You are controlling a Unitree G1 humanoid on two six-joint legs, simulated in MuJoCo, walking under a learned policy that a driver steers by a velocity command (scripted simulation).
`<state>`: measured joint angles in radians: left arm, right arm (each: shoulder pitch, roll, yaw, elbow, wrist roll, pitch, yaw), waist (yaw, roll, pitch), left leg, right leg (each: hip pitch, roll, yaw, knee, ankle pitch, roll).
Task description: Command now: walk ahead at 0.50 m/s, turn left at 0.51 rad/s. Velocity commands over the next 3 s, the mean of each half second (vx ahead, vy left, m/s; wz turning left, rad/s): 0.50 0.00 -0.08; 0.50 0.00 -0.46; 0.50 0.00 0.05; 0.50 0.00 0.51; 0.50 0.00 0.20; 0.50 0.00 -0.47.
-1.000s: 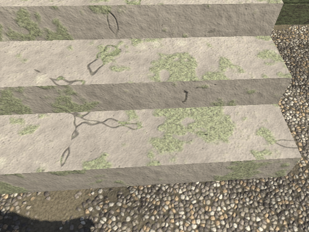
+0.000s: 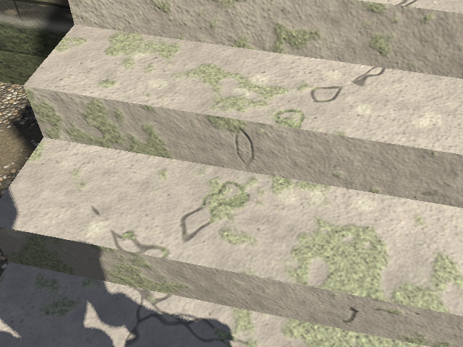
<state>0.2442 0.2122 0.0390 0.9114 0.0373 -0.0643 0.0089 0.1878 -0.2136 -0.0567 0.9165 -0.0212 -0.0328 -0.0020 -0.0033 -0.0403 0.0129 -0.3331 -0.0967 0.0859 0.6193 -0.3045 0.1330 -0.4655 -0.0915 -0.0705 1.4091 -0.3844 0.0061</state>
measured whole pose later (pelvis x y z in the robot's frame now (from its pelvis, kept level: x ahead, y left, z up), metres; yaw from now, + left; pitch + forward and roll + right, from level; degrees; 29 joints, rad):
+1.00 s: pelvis +0.54 -0.05 +0.29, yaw -20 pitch +8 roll +5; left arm 0.42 0.22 0.03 1.10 0.04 -0.10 -0.14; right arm 0.04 -0.15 0.04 0.75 -0.05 -0.03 0.05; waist -0.05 -0.07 -0.14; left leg -0.77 -0.05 0.16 1.07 -0.44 0.10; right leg -0.59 0.11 0.23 1.51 0.07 -0.17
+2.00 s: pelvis +1.10 -0.24 +0.59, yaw +0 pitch +7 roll +4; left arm 0.43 0.13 -0.03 1.12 0.11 -0.12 -0.12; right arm -0.08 -0.15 0.03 0.78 -0.01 0.00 0.08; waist 0.01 -0.06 -0.15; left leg -0.95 -0.08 0.15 1.31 -0.49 0.11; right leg -0.08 -0.21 -0.19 0.61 -0.03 -0.06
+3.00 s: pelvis +1.67 -0.29 +0.89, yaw -13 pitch +5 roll +1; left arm 0.51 0.14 0.02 1.04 0.03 -0.13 -0.06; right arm -0.11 -0.15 0.00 0.76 -0.05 -0.06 0.04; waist 0.09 0.00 -0.11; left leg -0.67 0.03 0.01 0.64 -0.01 -0.03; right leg -0.04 0.12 0.24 0.46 -0.47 -0.11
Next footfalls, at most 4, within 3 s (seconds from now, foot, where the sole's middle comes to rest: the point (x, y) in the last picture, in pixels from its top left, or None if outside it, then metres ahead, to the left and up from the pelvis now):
0.42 right None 0.33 -0.08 -0.58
0.88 left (232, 224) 0.67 0.01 -0.40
1.38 right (381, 110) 0.89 -0.35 -0.22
1.92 left None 1.24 -0.16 -0.05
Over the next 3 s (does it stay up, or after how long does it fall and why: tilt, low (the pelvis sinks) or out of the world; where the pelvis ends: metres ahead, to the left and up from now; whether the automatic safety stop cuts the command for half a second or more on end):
stays up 1.67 -0.29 0.89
